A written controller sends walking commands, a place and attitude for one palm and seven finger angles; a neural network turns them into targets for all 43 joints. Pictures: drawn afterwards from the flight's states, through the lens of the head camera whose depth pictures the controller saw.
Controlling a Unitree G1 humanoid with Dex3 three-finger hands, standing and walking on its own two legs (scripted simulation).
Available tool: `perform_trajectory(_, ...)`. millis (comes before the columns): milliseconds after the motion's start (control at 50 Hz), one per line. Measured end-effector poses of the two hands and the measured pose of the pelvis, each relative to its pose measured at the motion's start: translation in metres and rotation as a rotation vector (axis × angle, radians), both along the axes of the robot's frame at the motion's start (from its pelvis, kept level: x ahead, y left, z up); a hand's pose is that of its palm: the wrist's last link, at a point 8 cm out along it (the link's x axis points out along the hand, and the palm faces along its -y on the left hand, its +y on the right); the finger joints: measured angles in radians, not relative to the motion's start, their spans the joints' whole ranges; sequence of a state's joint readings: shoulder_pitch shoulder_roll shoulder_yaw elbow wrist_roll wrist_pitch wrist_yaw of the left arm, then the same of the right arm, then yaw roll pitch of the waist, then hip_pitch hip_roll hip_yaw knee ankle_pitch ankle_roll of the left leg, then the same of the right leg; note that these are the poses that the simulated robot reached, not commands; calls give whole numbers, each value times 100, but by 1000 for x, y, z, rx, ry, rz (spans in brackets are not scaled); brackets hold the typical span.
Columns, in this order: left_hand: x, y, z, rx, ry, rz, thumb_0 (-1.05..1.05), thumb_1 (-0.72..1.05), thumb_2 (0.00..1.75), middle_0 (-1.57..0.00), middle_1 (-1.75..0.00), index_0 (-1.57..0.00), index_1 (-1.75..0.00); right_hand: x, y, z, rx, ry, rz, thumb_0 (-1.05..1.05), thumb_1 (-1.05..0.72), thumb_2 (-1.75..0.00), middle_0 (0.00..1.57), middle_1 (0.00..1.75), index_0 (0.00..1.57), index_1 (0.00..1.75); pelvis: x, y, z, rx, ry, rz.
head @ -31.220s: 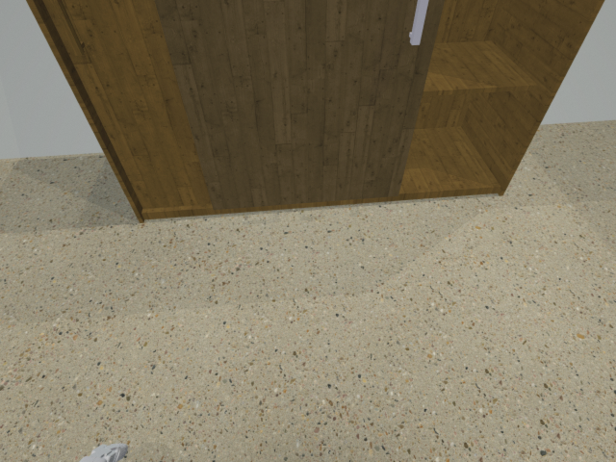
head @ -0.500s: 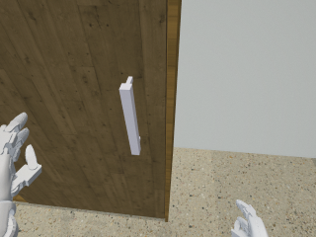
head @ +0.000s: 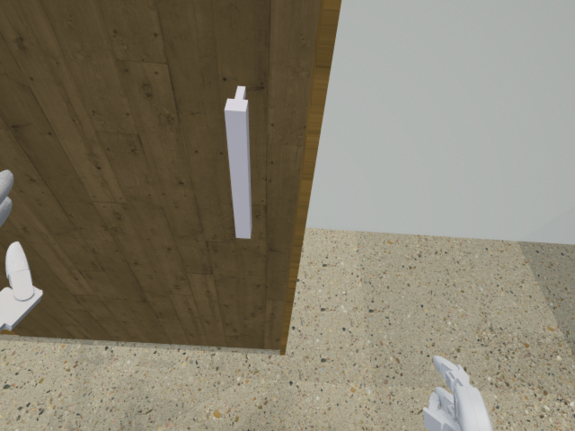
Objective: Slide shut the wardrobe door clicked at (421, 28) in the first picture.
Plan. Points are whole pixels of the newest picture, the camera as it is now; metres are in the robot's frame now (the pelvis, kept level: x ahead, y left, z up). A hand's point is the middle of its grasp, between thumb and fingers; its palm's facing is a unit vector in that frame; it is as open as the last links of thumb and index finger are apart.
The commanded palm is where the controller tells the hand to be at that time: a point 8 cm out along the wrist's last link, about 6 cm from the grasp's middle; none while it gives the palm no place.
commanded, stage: step back with the hand held close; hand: left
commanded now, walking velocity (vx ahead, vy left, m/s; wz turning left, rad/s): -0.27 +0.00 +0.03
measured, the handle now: (242, 171) +0.44 +0.11 +0.12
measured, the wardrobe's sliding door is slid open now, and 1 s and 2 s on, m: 0.00 0.00 0.00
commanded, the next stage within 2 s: stop stepping back and stand still in 0.78 s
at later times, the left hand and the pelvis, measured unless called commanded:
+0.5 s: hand out of the picture +0.15 +0.28 +0.17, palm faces +0.43 -0.79 -0.43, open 7.4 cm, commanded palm +0.08 +0.31 +0.18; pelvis -0.06 +0.01 +0.00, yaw +0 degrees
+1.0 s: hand out of the picture +0.05 +0.28 +0.18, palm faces +0.37 -0.83 -0.41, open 7.4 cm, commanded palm -0.02 +0.32 +0.18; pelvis -0.16 +0.03 +0.01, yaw -1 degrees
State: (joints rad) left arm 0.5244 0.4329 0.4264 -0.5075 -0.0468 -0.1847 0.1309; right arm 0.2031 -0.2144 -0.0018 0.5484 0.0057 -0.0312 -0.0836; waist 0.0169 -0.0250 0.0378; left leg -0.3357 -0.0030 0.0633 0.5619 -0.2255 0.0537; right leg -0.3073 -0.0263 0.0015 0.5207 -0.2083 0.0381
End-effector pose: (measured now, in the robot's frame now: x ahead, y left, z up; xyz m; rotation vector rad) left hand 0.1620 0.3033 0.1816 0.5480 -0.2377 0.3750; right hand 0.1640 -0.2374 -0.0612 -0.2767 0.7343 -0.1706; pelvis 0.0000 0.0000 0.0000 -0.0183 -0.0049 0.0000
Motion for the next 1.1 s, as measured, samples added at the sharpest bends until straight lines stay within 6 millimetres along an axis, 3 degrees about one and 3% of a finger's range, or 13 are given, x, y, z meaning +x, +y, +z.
perform_trajectory(120,-23,4,-2,-11,-58,29,1,89,90,-21,-31,-21,-30,-18,11,-9,17,-7,27,1,-90,-90,20,30,20,30,-17,3,-6,-14,1,6)
perform_trajectory(240,-32,9,-7,-41,-92,12,1,88,90,-21,-31,-21,-30,-39,18,-11,-6,14,30,1,-90,-90,21,30,20,30,-29,12,-8,-30,7,12)
perform_trajectory(400,-48,21,7,53,-115,15,1,88,90,-21,-31,-21,-30,-53,26,-10,-4,15,44,1,-90,-90,21,30,20,30,-40,13,-6,-44,39,28)
perform_trajectory(540,-60,4,-4,-3,-65,-55,1,89,90,-21,-31,-21,-30,-60,24,-8,3,-4,54,1,-90,-90,21,30,20,30,-71,9,-4,-40,32,-2)
perform_trajectory(640,-85,-6,-1,28,-47,-94,1,88,90,-21,-31,-22,-30,-72,17,0,2,-51,39,1,-90,-90,21,30,20,30,-91,4,-6,-41,24,10)
perform_trajectory(780,-114,15,5,3,-115,-30,1,88,90,-21,-31,-22,-30,-109,12,2,-60,21,16,1,-90,-90,20,30,20,30,-105,18,-3,-18,46,11)
perform_trajectory(880,-124,33,-1,-14,-105,-14,1,88,90,-21,-31,-22,-30,-137,23,0,-60,32,1,1,-90,-90,20,30,20,30,-133,25,-1,-18,41,23)
perform_trajectory(1000,-156,17,10,-30,-69,-78,1,89,90,-21,-31,-21,-30,-177,41,9,16,-8,9,1,-90,-90,20,30,20,30,-161,25,9,-49,37,-10)
perform_trajectory(1100,-184,13,10,18,-26,-69,1,88,90,-21,-31,-21,-30,-205,38,0,35,-5,9,1,-90,-90,21,30,20,30,-185,20,5,-19,30,-16)
